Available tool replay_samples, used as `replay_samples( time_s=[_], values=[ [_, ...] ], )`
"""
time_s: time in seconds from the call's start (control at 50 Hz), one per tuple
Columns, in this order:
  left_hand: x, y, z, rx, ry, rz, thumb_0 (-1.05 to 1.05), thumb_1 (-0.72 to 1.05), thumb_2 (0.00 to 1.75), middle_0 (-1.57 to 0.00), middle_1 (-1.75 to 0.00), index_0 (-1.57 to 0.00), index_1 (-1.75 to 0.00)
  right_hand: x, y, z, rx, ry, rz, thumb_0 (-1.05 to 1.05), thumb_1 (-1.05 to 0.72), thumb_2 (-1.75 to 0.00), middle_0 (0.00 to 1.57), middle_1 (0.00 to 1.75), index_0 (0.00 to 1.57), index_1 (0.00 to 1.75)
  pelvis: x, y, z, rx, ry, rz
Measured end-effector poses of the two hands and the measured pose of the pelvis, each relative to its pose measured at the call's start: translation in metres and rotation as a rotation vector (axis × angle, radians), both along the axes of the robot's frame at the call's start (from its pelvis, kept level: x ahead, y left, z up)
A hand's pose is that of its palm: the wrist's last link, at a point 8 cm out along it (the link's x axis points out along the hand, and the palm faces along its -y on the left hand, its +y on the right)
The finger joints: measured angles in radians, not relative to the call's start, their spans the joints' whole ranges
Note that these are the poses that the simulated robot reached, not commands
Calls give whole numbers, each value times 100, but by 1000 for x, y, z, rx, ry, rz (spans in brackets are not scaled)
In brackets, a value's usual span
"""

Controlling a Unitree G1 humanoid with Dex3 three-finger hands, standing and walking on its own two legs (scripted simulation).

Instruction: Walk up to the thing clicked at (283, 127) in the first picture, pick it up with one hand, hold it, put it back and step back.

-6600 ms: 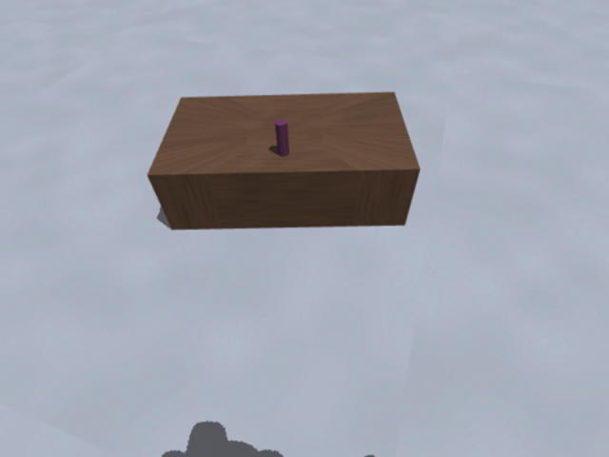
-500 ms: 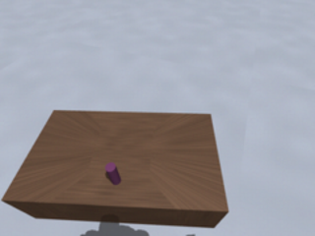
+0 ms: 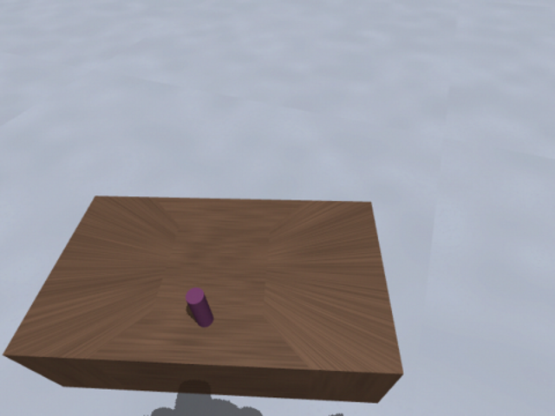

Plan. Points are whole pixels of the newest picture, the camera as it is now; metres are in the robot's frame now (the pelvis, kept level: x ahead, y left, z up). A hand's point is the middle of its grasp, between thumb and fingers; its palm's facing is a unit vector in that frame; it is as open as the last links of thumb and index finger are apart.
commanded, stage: stand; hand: left
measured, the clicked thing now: (200, 308) +0.46 +0.25 -0.38
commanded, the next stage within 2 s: go down in 0.66 s
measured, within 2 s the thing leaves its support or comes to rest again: neither
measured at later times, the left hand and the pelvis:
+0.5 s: hand out of the picture +0.07 +0.26 -0.16, palm faces -0.04 -0.94 -0.35, open 7.4 cm; pelvis +0.00 +0.00 +0.00, yaw +0 degrees
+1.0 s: hand out of the picture +0.15 +0.26 -0.16, palm faces +0.03 -0.94 -0.33, open 11.0 cm; pelvis -0.01 +0.00 -0.01, yaw +0 degrees
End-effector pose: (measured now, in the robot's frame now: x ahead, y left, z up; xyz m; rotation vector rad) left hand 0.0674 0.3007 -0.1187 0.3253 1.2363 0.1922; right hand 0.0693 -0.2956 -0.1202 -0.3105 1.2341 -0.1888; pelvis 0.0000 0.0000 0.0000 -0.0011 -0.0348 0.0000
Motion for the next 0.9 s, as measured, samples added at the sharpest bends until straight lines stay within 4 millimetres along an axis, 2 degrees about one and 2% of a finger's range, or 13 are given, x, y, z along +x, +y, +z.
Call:
replay_samples(
  time_s=[0.18,0.78,0.82,0.9],
  values=[
    [-3,1,-1,-3,14,1,0,90,90,-20,-30,-21,-30,-5,-1,0,-4,15,-5,0,-90,-90,20,30,21,30,1,1,0,1,1,-3],
    [0,2,-1,-3,9,-6,0,90,90,-20,-30,-21,-30,-4,1,1,-7,8,-7,0,-90,-90,20,30,21,30,2,3,0,1,0,-7],
    [8,0,-1,-6,-39,15,0,88,88,-19,-28,-20,-28,0,4,1,-6,-39,-14,0,-92,-91,20,30,21,31,0,3,-2,0,22,3],
    [39,-3,-3,-23,-117,42,1,76,75,-14,-19,-15,-18,6,19,-3,17,-105,-5,0,-97,-92,20,30,20,31,-9,4,-7,-2,64,12]
  ],
)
